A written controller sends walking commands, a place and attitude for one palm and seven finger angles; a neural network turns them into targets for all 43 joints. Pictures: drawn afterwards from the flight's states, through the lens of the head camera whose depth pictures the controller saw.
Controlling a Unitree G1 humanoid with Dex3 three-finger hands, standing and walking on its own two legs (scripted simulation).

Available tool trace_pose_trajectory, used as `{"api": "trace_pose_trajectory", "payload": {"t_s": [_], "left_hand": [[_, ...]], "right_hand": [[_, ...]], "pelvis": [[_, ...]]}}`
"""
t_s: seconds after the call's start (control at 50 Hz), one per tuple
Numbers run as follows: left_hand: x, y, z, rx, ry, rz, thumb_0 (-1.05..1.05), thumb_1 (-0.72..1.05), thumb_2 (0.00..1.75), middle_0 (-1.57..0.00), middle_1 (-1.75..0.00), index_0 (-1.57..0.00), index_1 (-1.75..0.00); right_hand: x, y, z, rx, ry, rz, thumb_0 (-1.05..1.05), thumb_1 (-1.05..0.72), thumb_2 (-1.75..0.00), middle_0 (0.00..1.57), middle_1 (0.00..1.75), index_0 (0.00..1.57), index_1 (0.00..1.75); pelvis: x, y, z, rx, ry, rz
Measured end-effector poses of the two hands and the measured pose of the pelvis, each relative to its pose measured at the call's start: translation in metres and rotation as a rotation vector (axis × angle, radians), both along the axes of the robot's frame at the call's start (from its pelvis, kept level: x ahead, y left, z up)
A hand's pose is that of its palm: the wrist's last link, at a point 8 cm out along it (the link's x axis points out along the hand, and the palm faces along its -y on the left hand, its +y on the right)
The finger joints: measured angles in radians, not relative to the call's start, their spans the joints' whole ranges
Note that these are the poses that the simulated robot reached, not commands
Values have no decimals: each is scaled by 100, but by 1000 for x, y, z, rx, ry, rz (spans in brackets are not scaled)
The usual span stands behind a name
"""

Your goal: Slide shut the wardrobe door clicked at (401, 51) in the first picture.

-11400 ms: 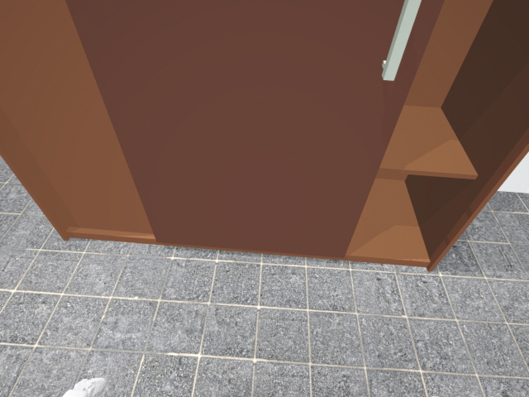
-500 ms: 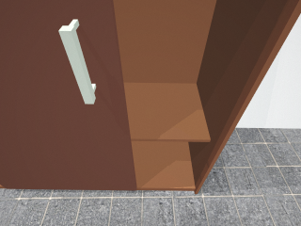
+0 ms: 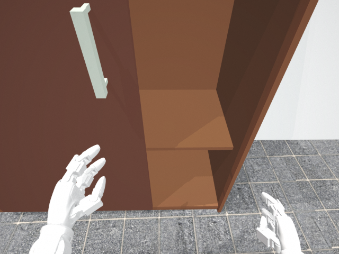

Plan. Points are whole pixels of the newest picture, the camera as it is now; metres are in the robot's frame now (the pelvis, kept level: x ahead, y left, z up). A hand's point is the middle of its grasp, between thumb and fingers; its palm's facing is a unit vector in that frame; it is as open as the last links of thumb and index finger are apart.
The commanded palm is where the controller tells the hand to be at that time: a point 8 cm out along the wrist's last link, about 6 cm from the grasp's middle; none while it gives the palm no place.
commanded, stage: raise the hand with hooked fingers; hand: left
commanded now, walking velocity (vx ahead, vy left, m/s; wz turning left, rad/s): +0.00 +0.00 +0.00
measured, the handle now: (94, 54) +0.48 +0.19 +0.26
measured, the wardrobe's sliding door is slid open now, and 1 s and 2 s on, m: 0.38 0.38 0.38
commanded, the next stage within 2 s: move the hooked fingers beside the handle in 1.76 s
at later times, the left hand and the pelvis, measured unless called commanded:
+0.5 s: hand (57, 178) +0.24 +0.24 +0.12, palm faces +0.06 -1.00 -0.05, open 11.1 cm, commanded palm +0.19 +0.28 +0.14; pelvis +0.00 +0.01 +0.01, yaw +1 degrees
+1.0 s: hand out of the picture +0.26 +0.29 +0.24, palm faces +0.17 -0.98 -0.12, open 13.7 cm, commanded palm +0.22 +0.32 +0.24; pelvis +0.02 +0.01 +0.03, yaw +3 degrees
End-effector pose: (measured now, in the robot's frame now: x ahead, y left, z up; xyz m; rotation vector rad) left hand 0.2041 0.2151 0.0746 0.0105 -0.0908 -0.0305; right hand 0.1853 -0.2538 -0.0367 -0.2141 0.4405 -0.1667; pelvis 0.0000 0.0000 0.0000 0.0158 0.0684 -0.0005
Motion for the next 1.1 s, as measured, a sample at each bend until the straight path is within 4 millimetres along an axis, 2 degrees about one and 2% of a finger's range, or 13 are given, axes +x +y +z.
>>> {"api": "trace_pose_trajectory", "payload": {"t_s": [0.1, 0.14, 0.2, 0.26, 0.32, 0.42, 0.48, 0.56, 0.64, 0.72, 0.8, 0.98, 1.1], "left_hand": [[-56, 18, -48, -31, 251, 93, 0, 59, 77, -23, -50, -23, -50], [-73, 33, -47, -13, 255, 198, 1, 54, 75, -23, -53, -23, -53], [-82, 51, -22, 35, 113, 299, 1, 47, 72, -23, -58, -24, -58], [-69, 52, 15, 73, -70, 257, 1, 40, 69, -23, -62, -24, -62], [-42, 43, 41, 110, -140, 110, 1, 33, 66, -23, -67, -24, -67], [4, 48, 41, 89, 60, -17, 0, 21, 61, -25, -74, -25, -74], [12, 66, 42, 40, 131, 61, 0, 14, 58, -26, -79, -26, -79], [4, 87, 68, 66, 36, 181, 0, 5, 54, -26, -85, -27, -85], [-4, 93, 91, 94, -67, 190, 0, -4, 50, -27, -91, -27, -91], [4, 96, 95, 85, -38, 142, 0, -14, 46, -27, -97, -28, -97], [14, 103, 104, 101, -4, 139, 0, -23, 42, -28, -103, -29, -103], [21, 121, 168, 122, -140, 189, -1, -42, 34, -30, -115, -30, -115], [32, 127, 174, 120, -37, 187, -1, -48, 31, -30, -118, -30, -119]], "right_hand": [[24, 10, 18, -36, -77, 62, 1, -91, -90, 20, 30, 20, 30], [28, 18, 17, -48, -74, 94, 1, -91, -90, 20, 30, 20, 30], [26, 35, 5, -49, -39, 153, 1, -91, -90, 20, 30, 20, 30], [16, 53, -12, -24, 16, 199, 1, -91, -90, 20, 30, 20, 30], [-1, 65, -25, 24, 67, 200, 1, -91, -90, 20, 30, 20, 30], [-31, 66, -33, 87, 131, 107, 1, -90, -90, 21, 30, 20, 30], [-43, 55, -31, 87, 148, 52, 2, -90, -90, 21, 30, 20, 30], [-48, 40, -25, 47, 151, 45, 2, -90, -90, 20, 30, 20, 30], [-39, 30, -19, 2, 138, 69, 2, -90, -90, 20, 30, 20, 30], [-19, 29, -9, -20, 91, 73, 2, -91, -90, 20, 30, 20, 30], [4, 37, 5, -9, 15, 84, 2, -91, -90, 20, 30, 20, 30], [39, 68, 20, 58, -59, 179, 1, -91, -90, 20, 30, 20, 30], [43, 72, 12, 80, -6, 205, 1, -90, -90, 20, 30, 20, 30]], "pelvis": [[-6, -1, -9, -10, -9, 15], [-8, -1, -10, -20, -13, 29], [-10, -2, -12, -38, -20, 53], [-14, -1, -12, -53, -39, 73], [-16, 1, -9, -57, -52, 74], [-13, 4, 2, -41, -50, 40], [-7, 6, 8, -34, -47, 22], [1, 9, 13, -33, -48, 19], [5, 13, 15, -37, -62, 33], [6, 15, 18, -36, -80, 40], [7, 14, 21, -33, -94, 41], [15, 9, 27, -27, -118, 48], [14, 5, 29, -23, -116, 58]]}}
